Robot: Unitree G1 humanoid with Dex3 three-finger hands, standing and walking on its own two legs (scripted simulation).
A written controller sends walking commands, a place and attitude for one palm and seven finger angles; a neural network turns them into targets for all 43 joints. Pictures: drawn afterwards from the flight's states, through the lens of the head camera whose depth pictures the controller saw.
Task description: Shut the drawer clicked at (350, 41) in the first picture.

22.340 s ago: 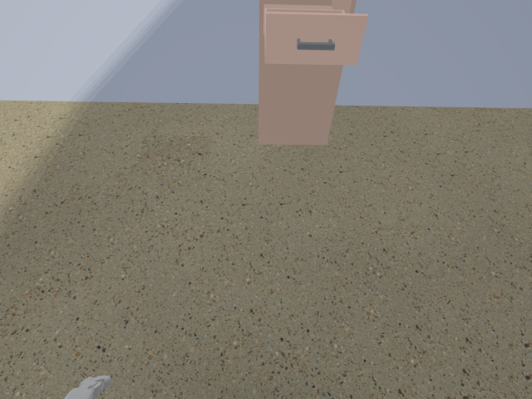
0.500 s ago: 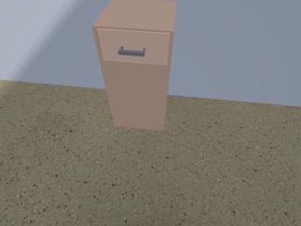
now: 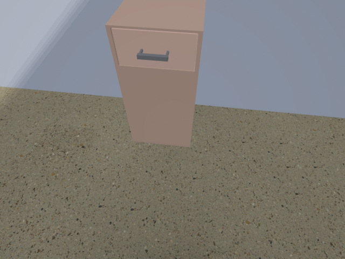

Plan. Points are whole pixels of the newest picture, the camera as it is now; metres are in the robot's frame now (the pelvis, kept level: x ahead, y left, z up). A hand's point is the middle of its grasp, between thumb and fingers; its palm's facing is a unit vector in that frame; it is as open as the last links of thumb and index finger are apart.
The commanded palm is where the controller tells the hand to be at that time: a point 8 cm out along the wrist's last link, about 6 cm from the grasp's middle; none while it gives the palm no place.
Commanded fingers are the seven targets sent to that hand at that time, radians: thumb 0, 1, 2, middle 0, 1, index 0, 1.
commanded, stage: look to check the result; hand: left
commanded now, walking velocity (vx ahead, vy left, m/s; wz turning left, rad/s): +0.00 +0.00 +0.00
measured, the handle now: (153, 54) +0.93 +0.13 -0.04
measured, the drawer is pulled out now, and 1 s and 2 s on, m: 0.00 0.00 0.00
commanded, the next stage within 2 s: stand and wait in 0.18 s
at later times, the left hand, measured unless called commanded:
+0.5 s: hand out of the picture +0.08 +0.21 -0.16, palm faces -0.01 -0.96 -0.28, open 7.4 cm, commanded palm none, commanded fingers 0.00 0.90 0.90 -0.20 -0.30 -0.20 -0.30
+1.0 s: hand out of the picture +0.08 +0.22 -0.16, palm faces -0.02 -0.96 -0.29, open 7.4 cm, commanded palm none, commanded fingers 0.00 0.90 0.90 -0.20 -0.30 -0.20 -0.30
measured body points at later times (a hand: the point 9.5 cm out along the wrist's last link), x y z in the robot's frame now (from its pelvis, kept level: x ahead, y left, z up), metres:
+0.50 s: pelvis +0.02 -0.01 +0.00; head +0.04 -0.01 +0.45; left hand +0.08 +0.26 -0.14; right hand +0.06 -0.27 -0.15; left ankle +0.01 +0.11 -0.74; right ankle +0.01 -0.12 -0.74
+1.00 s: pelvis +0.02 -0.01 +0.00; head +0.04 -0.01 +0.45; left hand +0.08 +0.27 -0.14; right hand +0.07 -0.29 -0.14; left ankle +0.01 +0.11 -0.74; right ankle +0.01 -0.12 -0.74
